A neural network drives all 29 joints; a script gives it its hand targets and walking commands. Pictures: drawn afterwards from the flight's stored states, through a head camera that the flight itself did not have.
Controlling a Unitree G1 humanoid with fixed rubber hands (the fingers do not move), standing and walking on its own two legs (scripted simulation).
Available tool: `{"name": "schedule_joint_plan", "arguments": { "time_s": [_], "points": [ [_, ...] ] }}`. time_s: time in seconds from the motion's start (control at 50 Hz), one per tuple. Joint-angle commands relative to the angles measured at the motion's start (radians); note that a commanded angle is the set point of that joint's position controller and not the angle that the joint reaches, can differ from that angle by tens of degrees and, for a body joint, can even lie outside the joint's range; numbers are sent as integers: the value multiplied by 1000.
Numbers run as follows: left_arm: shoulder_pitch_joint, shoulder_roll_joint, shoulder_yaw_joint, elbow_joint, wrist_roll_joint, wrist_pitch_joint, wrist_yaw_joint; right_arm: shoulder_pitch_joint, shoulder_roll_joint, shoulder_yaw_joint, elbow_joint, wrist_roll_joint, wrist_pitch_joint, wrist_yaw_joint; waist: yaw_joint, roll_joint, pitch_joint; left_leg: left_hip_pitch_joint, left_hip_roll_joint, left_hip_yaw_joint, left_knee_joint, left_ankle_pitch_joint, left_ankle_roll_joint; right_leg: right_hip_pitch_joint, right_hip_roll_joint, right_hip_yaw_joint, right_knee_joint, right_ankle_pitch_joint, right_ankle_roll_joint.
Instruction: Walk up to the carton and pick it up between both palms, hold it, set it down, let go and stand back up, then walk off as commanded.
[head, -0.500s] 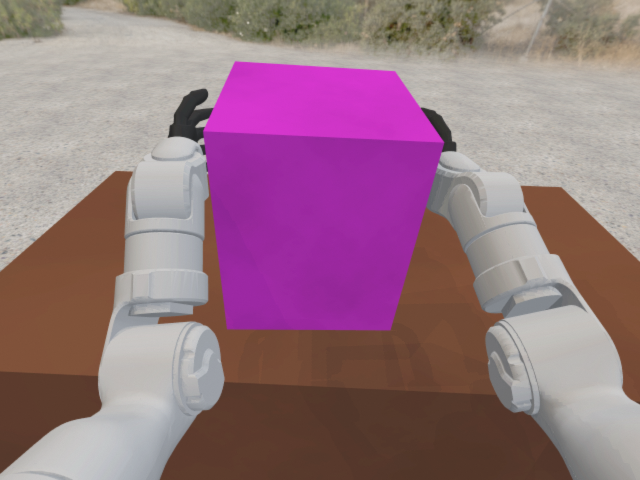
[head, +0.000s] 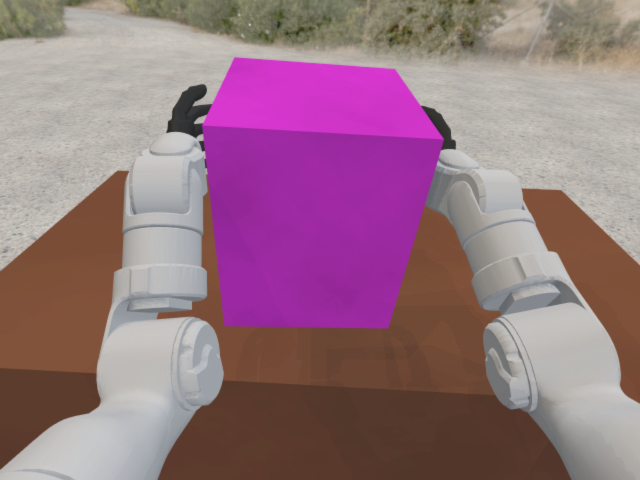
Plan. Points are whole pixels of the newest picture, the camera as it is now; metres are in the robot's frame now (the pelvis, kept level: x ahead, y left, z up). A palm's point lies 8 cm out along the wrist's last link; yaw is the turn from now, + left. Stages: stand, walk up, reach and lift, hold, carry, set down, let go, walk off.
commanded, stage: hold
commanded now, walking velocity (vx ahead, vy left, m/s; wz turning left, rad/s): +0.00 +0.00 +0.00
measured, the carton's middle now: (312, 193) +0.37 +0.01 +0.25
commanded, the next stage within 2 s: none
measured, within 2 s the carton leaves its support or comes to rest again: neither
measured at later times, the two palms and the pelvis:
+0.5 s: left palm (186, 150) +0.37 +0.15 +0.31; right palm (438, 169) +0.37 -0.14 +0.29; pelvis +0.00 +0.00 +0.00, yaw +0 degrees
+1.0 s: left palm (187, 151) +0.37 +0.15 +0.30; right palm (436, 169) +0.37 -0.14 +0.28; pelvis +0.00 +0.00 +0.00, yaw +0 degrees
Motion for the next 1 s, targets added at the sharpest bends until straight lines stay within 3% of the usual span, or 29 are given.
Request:
{"name": "schedule_joint_plan", "arguments": {
  "time_s": [0.0,0.04,0.08,0.16,0.26,0.32,0.34,0.46,0.52,0.66,0.68,0.78,0.88,0.98],
  "points": [
    [-715,-686,-359,-49,-163,-55,-138,-942,670,216,-346,135,-49,120,-2,73,-266,-56,-106,9,-79,199,-24,163,76,67,-6,147,43],
    [-722,-692,-360,-50,-164,-57,-136,-934,667,206,-324,135,-49,120,-9,76,-257,-53,-105,6,-74,215,-27,167,74,66,-8,157,46],
    [-714,-691,-359,-54,-168,-57,-132,-959,671,229,-371,145,-56,117,2,60,-284,-28,-105,0,-64,249,-24,170,77,65,-6,185,47],
    [-723,-707,-390,-90,-186,-65,-129,-946,677,222,-370,140,-55,116,-15,61,-301,-28,-103,-3,-62,248,-29,163,79,66,-4,189,47],
    [-694,-682,-354,-46,-166,-58,-135,-935,675,234,-361,140,-46,114,3,39,-258,-47,-105,4,-71,217,-19,176,75,69,-11,173,49],
    [-727,-690,-358,-37,-168,-56,-135,-954,675,209,-341,133,-47,117,-10,60,-245,-55,-104,2,-76,189,-20,149,70,69,-14,138,45],
    [-737,-688,-362,-56,-171,-64,-134,-962,684,218,-359,136,-52,119,2,55,-268,-57,-105,2,-77,177,-16,158,71,71,-11,130,45],
    [-745,-697,-364,-49,-182,-70,-130,-980,695,214,-371,138,-56,118,-2,63,-288,-55,-107,6,-77,182,-15,160,69,70,-8,143,47],
    [-746,-689,-346,-5,-163,-66,-134,-954,671,197,-305,120,-46,116,-7,65,-229,-75,-107,6,-81,163,-15,138,67,74,-15,115,47],
    [-715,-676,-349,-64,-176,-69,-134,-938,697,241,-365,151,-45,110,2,35,-316,-31,-109,2,-59,256,-20,184,76,72,-1,212,55],
    [-705,-680,-352,-59,-171,-62,-134,-931,676,231,-357,153,-44,108,-6,63,-294,-26,-109,0,-59,258,-23,172,72,72,-5,210,52],
    [-706,-678,-353,-38,-166,-53,-141,-949,668,219,-356,141,-45,107,-11,60,-245,-49,-109,6,-67,212,-22,158,72,71,-12,170,50],
    [-725,-704,-395,-125,-195,-67,-132,-938,699,241,-412,156,-46,107,-14,55,-321,-23,-109,-2,-50,283,-30,185,79,69,3,235,55],
    [-687,-683,-368,-78,-163,-47,-135,-909,666,234,-366,150,-35,103,-15,73,-251,-43,-111,3,-64,244,-30,175,75,69,-7,199,53]
  ]
}}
